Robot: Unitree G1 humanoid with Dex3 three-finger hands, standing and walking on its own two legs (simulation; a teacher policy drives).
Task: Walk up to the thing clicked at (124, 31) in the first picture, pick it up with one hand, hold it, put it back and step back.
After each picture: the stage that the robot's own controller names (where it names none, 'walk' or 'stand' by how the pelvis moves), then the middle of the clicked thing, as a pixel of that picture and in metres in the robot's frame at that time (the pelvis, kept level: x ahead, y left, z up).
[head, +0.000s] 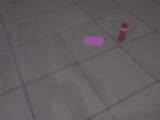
stand; (122, 33) +1.49 -0.45 -0.65
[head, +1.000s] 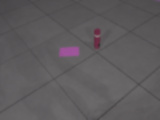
walk; (97, 39) +1.41 -0.04 -0.63
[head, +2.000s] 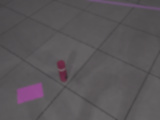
walk; (62, 71) +0.87 +0.24 -0.65
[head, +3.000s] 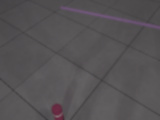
walk; (58, 115) +0.47 +0.22 -0.64
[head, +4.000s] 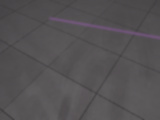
stand; out of the picture +0.36 +0.20 -0.65
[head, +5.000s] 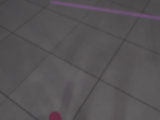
stand; out of the picture +0.38 +0.21 -0.65
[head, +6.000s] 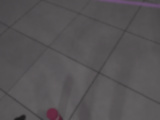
walk; (55, 117) +0.36 +0.25 -0.63
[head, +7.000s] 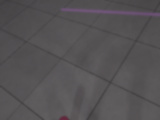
stand; out of the picture +0.37 +0.24 -0.64
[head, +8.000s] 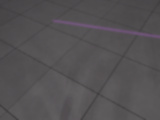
stand; out of the picture +0.38 +0.22 -0.65
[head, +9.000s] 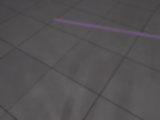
stand; out of the picture +0.35 +0.21 -0.66
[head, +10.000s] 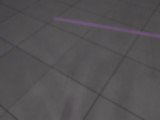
stand; out of the picture +0.35 +0.21 -0.66
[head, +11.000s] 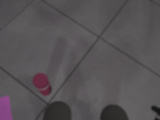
go down; (43, 85) +0.39 +0.21 -0.41
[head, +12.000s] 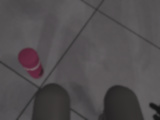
go down; (33, 65) +0.42 +0.23 -0.26
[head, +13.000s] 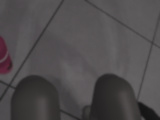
close in; out of the picture +0.40 +0.26 -0.18
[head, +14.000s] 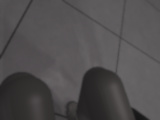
close; out of the picture +0.40 +0.28 -0.16
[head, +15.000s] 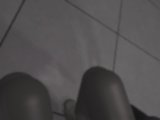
lift; out of the picture +0.39 +0.28 -0.16
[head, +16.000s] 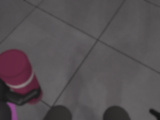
lift; (24, 82) +0.32 +0.20 +0.01
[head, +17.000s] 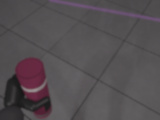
hold; (37, 92) +0.31 +0.17 +0.02
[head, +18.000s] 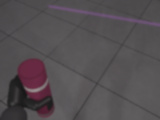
hold; (39, 92) +0.31 +0.16 +0.02
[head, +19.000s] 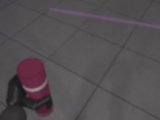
hold; (38, 91) +0.32 +0.17 +0.03
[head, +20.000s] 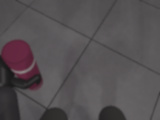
crouch; (27, 70) +0.39 +0.19 -0.04
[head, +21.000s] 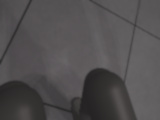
lower; out of the picture +0.43 +0.27 -0.16
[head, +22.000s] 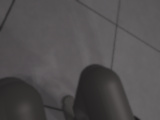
lower; out of the picture +0.42 +0.28 -0.17
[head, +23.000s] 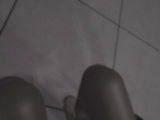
lower; out of the picture +0.41 +0.29 -0.16
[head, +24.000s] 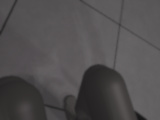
lower; out of the picture +0.41 +0.29 -0.16
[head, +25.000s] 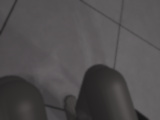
lower; out of the picture +0.40 +0.29 -0.16
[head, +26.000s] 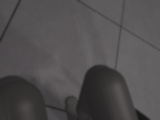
open; out of the picture +0.40 +0.29 -0.16
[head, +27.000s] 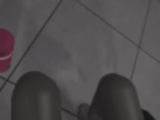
stand; (0, 55) +0.40 +0.27 -0.19
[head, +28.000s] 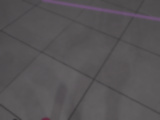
stand; out of the picture +0.35 +0.21 -0.56
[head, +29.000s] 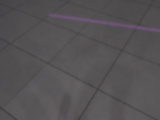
stand; out of the picture +0.36 +0.21 -0.60
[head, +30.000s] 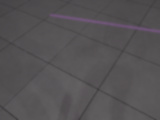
stand; out of the picture +0.36 +0.21 -0.60
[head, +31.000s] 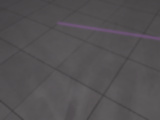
stand; out of the picture +0.37 +0.20 -0.65
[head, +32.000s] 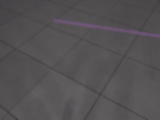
stand; out of the picture +0.34 +0.21 -0.66
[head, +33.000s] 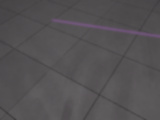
walk; out of the picture +0.34 +0.21 -0.66
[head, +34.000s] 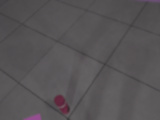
walk; (62, 105) +0.46 +0.25 -0.63
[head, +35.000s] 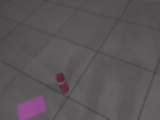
walk; (62, 83) +0.70 +0.26 -0.64
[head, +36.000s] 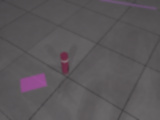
stand; (64, 63) +0.96 +0.19 -0.64
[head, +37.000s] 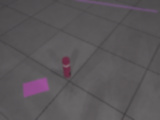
stand; (66, 68) +0.95 +0.19 -0.66
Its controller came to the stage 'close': yes
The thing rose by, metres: 0.67
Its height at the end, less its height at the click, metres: +0.00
